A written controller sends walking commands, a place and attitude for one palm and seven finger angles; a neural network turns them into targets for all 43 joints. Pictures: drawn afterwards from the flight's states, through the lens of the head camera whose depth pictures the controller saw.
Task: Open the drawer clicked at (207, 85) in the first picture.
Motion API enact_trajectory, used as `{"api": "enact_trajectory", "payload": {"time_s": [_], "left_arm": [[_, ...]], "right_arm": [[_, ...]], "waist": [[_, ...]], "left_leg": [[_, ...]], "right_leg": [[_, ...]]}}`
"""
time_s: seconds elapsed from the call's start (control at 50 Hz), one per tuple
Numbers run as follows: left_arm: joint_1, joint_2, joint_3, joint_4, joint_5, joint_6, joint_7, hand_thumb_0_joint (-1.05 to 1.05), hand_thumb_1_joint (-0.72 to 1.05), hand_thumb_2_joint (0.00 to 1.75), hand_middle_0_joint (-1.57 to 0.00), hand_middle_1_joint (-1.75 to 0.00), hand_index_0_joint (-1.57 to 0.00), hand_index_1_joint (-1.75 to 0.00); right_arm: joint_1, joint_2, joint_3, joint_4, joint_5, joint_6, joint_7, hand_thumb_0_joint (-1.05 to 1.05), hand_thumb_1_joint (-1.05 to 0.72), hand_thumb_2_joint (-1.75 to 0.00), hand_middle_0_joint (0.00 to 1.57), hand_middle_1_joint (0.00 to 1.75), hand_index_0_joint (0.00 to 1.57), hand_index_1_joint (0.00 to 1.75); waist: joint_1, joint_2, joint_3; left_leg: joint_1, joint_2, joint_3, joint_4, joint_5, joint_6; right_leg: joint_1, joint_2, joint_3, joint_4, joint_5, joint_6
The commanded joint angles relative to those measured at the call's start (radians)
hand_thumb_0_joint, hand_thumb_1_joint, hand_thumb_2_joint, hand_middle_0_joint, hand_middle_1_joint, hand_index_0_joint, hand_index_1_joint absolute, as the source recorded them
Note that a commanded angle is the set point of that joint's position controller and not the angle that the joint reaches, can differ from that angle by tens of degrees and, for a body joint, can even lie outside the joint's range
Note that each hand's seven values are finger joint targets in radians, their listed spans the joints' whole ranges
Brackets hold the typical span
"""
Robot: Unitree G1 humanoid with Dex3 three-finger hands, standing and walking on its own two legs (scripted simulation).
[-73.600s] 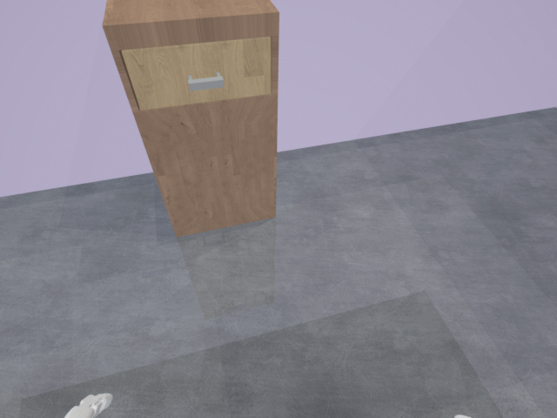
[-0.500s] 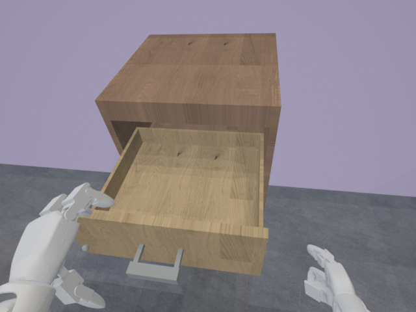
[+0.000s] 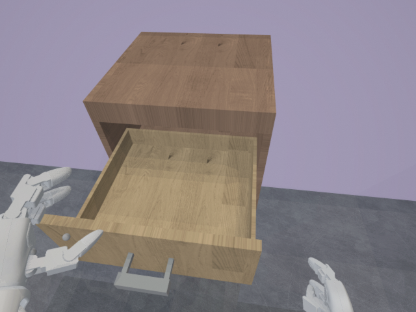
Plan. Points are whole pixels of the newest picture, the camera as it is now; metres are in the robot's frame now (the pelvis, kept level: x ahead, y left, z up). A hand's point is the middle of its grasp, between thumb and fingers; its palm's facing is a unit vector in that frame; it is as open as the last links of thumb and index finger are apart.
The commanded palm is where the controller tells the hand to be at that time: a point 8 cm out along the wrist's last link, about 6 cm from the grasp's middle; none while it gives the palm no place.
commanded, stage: draw the hand back to the body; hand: left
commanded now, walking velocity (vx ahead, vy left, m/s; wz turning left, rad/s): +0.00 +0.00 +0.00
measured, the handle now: (146, 272) +0.20 +0.15 -0.03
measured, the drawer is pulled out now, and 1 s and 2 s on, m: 0.29 0.29 0.29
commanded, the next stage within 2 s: step back with the hand held close in 0.44 s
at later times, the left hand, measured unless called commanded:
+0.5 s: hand (67, 235) +0.18 +0.22 +0.16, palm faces +0.38 -0.83 -0.41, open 7.5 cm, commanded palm +0.13 +0.26 +0.18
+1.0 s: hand (49, 250) +0.16 +0.24 +0.15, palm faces +0.25 -0.80 -0.54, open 7.4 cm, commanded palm +0.09 +0.28 +0.18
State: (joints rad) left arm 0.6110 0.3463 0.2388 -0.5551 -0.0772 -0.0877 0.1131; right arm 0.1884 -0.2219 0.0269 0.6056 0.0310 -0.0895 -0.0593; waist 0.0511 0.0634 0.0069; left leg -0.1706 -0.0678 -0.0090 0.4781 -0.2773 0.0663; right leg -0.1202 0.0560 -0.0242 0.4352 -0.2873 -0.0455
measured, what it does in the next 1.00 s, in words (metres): stands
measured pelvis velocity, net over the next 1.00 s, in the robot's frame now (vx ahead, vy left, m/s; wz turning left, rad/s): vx -0.04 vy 0.00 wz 0.00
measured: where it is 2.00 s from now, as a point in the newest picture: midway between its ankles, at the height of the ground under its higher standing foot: outside the picture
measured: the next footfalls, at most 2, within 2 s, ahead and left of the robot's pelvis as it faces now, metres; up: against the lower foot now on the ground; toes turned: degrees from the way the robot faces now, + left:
left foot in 1.48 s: -0.04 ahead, +0.13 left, +0.00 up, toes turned +1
right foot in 1.72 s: -0.13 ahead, -0.12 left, +0.00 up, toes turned -4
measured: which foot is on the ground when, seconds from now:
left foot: down 0.00-1.00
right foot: down 0.00-1.00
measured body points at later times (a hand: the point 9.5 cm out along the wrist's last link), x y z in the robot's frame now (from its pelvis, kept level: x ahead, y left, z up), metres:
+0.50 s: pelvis +0.00 -0.02 +0.00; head -0.01 -0.05 +0.45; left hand +0.15 +0.26 +0.18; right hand +0.20 -0.23 -0.08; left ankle -0.01 +0.07 -0.74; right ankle -0.03 -0.09 -0.74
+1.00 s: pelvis -0.04 +0.00 -0.01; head +0.00 +0.00 +0.44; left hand +0.14 +0.28 +0.18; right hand +0.14 -0.25 -0.09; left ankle -0.01 +0.07 -0.74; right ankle -0.03 -0.09 -0.74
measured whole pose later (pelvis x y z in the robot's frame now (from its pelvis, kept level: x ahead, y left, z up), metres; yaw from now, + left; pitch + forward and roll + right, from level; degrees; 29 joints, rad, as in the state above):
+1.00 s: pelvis -0.04 +0.00 -0.01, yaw +0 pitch +2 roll -1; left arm 0.69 0.46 0.38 -0.63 -0.06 -0.17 0.13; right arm 0.16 -0.23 -0.03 0.54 0.05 0.02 -0.07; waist -0.01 0.01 0.04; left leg -0.34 -0.07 0.00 0.53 -0.24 0.07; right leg -0.30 0.05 -0.03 0.52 -0.26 -0.04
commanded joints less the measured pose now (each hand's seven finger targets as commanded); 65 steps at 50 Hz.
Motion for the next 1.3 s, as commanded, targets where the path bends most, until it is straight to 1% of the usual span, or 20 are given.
{"api": "enact_trajectory", "payload": {"time_s": [0.0, 0.14, 0.22, 0.38, 0.44, 0.52, 0.54, 0.56, 0.58, 0.62, 0.66, 0.7, 0.78, 0.8, 0.88, 1.06, 1.16, 1.2, 1.24, 1.28], "left_arm": [[-0.07, 0.162, 0.147, -0.22, -0.001, -0.067, 0.025, 0.0, 0.51, 0.74, -0.23, -0.55, -0.23, -0.55], [-0.065, 0.144, 0.157, -0.123, -0.012, -0.06, 0.018, 0.0, 0.76, 0.84, -0.21, -0.39, -0.21, -0.39], [-0.076, 0.145, 0.145, -0.143, -0.013, -0.065, 0.015, 0.0, 0.9, 0.9, -0.2, -0.3, -0.2, -0.3], [-0.105, 0.188, 0.178, -0.191, -0.011, -0.067, 0.026, 0.0, 0.9, 0.9, -0.2, -0.3, -0.2, -0.3], [-0.067, 0.159, 0.161, -0.137, -0.013, -0.061, 0.024, 0.0, 0.9, 0.9, -0.2, -0.3, -0.2, -0.3], [-0.078, 0.149, 0.153, -0.115, -0.014, -0.064, 0.019, 0.0, 0.9, 0.9, -0.2, -0.3, -0.2, -0.3], [-0.247, 0.337, 0.341, -0.245, -0.011, -0.114, 0.028, 0.0, 0.9, 0.9, -0.2, -0.3, -0.2, -0.3], [-0.17, 0.268, 0.299, -0.134, -0.006, -0.124, 0.021, 0.0, 0.9, 0.9, -0.2, -0.3, -0.2, -0.3], [-0.196, 0.287, 0.299, -0.182, 0.001, -0.141, 0.018, 0.0, 0.9, 0.9, -0.2, -0.3, -0.2, -0.3], [-0.071, 0.176, 0.211, -0.089, 0.007, -0.137, 0.005, 0.0, 0.9, 0.9, -0.2, -0.3, -0.2, -0.3], [-0.001, 0.142, 0.186, -0.075, 0.009, -0.132, 0.001, 0.0, 0.9, 0.9, -0.2, -0.3, -0.2, -0.3], [0.031, 0.148, 0.187, -0.119, 0.01, -0.134, 0.005, 0.0, 0.9, 0.9, -0.2, -0.3, -0.2, -0.3], [0.049, 0.24, 0.262, -0.235, 0.015, -0.139, 0.025, 0.0, 0.9, 0.9, -0.2, -0.3, -0.2, -0.3], [0.076, 0.225, 0.258, -0.246, 0.013, -0.142, 0.028, 0.0, 0.9, 0.9, -0.2, -0.3, -0.2, -0.3], [0.089, 0.269, 0.303, -0.288, 0.008, -0.142, 0.044, 0.0, 0.9, 0.9, -0.2, -0.3, -0.2, -0.3], [0.074, 0.206, 0.266, -0.244, 0.015, -0.141, 0.046, 0.0, 0.9, 0.9, -0.2, -0.3, -0.2, -0.3], [0.022, 0.193, 0.246, -0.272, 0.02, -0.139, 0.045, 0.0, 0.9, 0.9, -0.2, -0.3, -0.2, -0.3], [0.011, 0.199, 0.253, -0.284, 0.024, -0.139, 0.046, 0.0, 0.9, 0.9, -0.2, -0.3, -0.2, -0.3], [-0.011, 0.2, 0.253, -0.276, 0.027, -0.143, 0.047, 0.0, 0.9, 0.9, -0.2, -0.3, -0.2, -0.3], [-0.002, 0.217, 0.261, -0.265, 0.027, -0.144, 0.059, 0.0, 0.9, 0.9, -0.2, -0.3, -0.2, -0.3]], "right_arm": [[-0.143, -0.097, -0.035, -0.158, 0.0, -0.057, -0.014, 0.0, -0.9, -0.9, 0.2, 0.3, 0.2, 0.3], [-0.152, -0.098, -0.044, -0.153, 0.004, -0.03, -0.015, 0.0, -0.9, -0.9, 0.2, 0.3, 0.2, 0.3], [-0.159, -0.101, -0.044, -0.158, 0.004, -0.028, -0.012, 0.0, -0.9, -0.9, 0.2, 0.3, 0.2, 0.3], [-0.169, -0.101, -0.039, -0.159, 0.003, -0.033, -0.016, 0.0, -0.9, -0.9, 0.2, 0.3, 0.2, 0.3], [-0.165, -0.089, -0.04, -0.156, 0.003, -0.025, -0.015, 0.0, -0.9, -0.9, 0.2, 0.3, 0.2, 0.3], [-0.168, -0.095, -0.043, -0.153, 0.003, -0.018, -0.014, 0.0, -0.9, -0.9, 0.2, 0.3, 0.2, 0.3], [-0.112, -0.122, -0.053, -0.194, 0.013, -0.009, -0.008, 0.0, -0.9, -0.9, 0.2, 0.3, 0.2, 0.3], [-0.12, -0.106, -0.056, -0.161, 0.006, -0.005, -0.007, 0.0, -0.9, -0.9, 0.2, 0.3, 0.2, 0.3], [-0.133, -0.119, -0.06, -0.171, 0.004, -0.005, -0.003, 0.0, -0.9, -0.9, 0.2, 0.3, 0.2, 0.3], [-0.138, -0.114, -0.06, -0.174, 0.006, 0.008, 0.003, 0.0, -0.9, -0.9, 0.2, 0.3, 0.2, 0.3], [-0.136, -0.119, -0.07, -0.181, 0.01, 0.025, 0.01, 0.0, -0.9, -0.9, 0.2, 0.3, 0.2, 0.3], [-0.139, -0.125, -0.075, -0.191, 0.012, 0.036, 0.01, 0.0, -0.9, -0.9, 0.2, 0.3, 0.2, 0.3], [-0.153, -0.126, -0.084, -0.216, 0.014, 0.056, 0.004, 0.0, -0.9, -0.9, 0.2, 0.3, 0.2, 0.3], [-0.145, -0.116, -0.083, -0.221, 0.015, 0.059, 0.001, 0.0, -0.9, -0.9, 0.2, 0.3, 0.2, 0.3], [-0.144, -0.115, -0.087, -0.233, 0.014, 0.061, -0.011, 0.0, -0.9, -0.9, 0.2, 0.3, 0.2, 0.3], [-0.111, -0.116, -0.085, -0.219, -0.005, 0.027, -0.015, 0.0, -0.9, -0.9, 0.2, 0.3, 0.2, 0.3], [-0.09, -0.124, -0.078, -0.217, -0.012, 0.002, -0.015, 0.0, -0.9, -0.9, 0.2, 0.3, 0.2, 0.3], [-0.088, -0.125, -0.075, -0.22, -0.011, -0.001, -0.015, 0.0, -0.9, -0.9, 0.2, 0.3, 0.2, 0.3], [-0.09, -0.125, -0.072, -0.23, -0.008, 0.001, -0.013, 0.0, -0.9, -0.9, 0.2, 0.3, 0.2, 0.3], [-0.069, -0.124, -0.082, -0.227, -0.008, 0.007, -0.009, 0.0, -0.9, -0.9, 0.2, 0.3, 0.2, 0.3]], "waist": [[-0.004, 0.02, -0.113], [-0.004, -0.047, -0.071], [-0.003, -0.032, -0.081], [0.0, 0.029, -0.095], [-0.002, -0.026, -0.075], [-0.004, -0.03, -0.057], [-0.029, -0.045, 0.015], [-0.04, -0.105, 0.012], [-0.038, -0.104, 0.004], [-0.046, -0.122, -0.03], [-0.045, -0.085, -0.083], [-0.045, -0.035, -0.135], [-0.046, -0.053, -0.187], [-0.047, -0.052, -0.192], [-0.045, 0.0, -0.193], [-0.048, 0.054, -0.108], [-0.054, -0.023, -0.099], [-0.056, -0.022, -0.103], [-0.06, -0.066, -0.073], [-0.069, -0.127, -0.044]], "left_leg": [[0.077, 0.106, -0.061, -0.047, 0.327, -0.056], [0.065, 0.104, -0.053, -0.05, 0.308, -0.046], [0.073, 0.101, -0.046, -0.045, 0.296, -0.038], [0.079, 0.095, -0.043, -0.043, 0.287, -0.039], [0.072, 0.097, -0.04, -0.046, 0.279, -0.037], [0.071, 0.094, -0.038, -0.048, 0.238, -0.033], [0.013, 0.104, -0.088, -0.016, 0.168, -0.005], [0.022, 0.098, -0.09, 0.016, 0.139, -0.007], [0.03, 0.092, -0.085, 0.035, 0.131, -0.007], [0.031, 0.094, -0.075, 0.046, 0.173, -0.006], [0.033, 0.111, -0.07, 0.033, 0.236, -0.002], [0.04, 0.136, -0.084, 0.012, 0.315, 0.002], [-0.015, 0.16, -0.114, 0.015, 0.374, -0.002], [-0.031, 0.165, -0.126, 0.013, 0.371, -0.001], [-0.1, 0.188, -0.164, -0.014, 0.345, 0.003], [-0.31, 0.291, -0.245, -0.161, 0.103, 0.045], [-0.344, 0.293, -0.233, -0.124, 0.062, 0.05], [-0.389, 0.267, -0.216, -0.096, -0.025, 0.043], [-0.46, 0.215, -0.191, -0.055, -0.258, 0.031], [-0.365, 0.127, -0.143, 0.143, -0.291, -0.007]], "right_leg": [[-0.017, -0.073, 0.017, -0.052, 0.271, 0.007], [-0.027, -0.077, 0.014, -0.06, 0.287, 0.014], [-0.026, -0.082, 0.022, -0.065, 0.292, 0.016], [-0.014, -0.085, 0.038, -0.081, 0.3, 0.011], [-0.018, -0.085, 0.03, -0.078, 0.302, 0.017], [-0.036, -0.086, 0.035, -0.095, 0.258, 0.02], [-0.12, -0.147, 0.177, -0.157, 0.311, 0.022], [-0.129, -0.179, 0.197, -0.171, 0.319, 0.017], [-0.146, -0.2, 0.23, -0.173, 0.365, 0.017], [-0.122, -0.207, 0.191, -0.137, 0.415, 0.034], [-0.091, -0.198, 0.163, -0.096, 0.44, 0.058], [-0.074, -0.183, 0.134, -0.048, 0.433, 0.061], [-0.044, -0.183, 0.136, 0.006, 0.42, 0.034], [-0.04, -0.179, 0.129, 0.017, 0.391, 0.024], [-0.036, -0.16, 0.126, 0.055, 0.317, 0.017], [-0.045, -0.081, 0.063, 0.219, -0.057, 0.042], [-0.03, -0.091, 0.067, 0.196, -0.014, 0.044], [0.002, -0.11, 0.094, 0.174, 0.037, 0.033], [-0.026, -0.156, 0.164, 0.119, -0.031, 0.009], [-0.214, -0.27, 0.353, -0.1, -0.237, -0.057]]}}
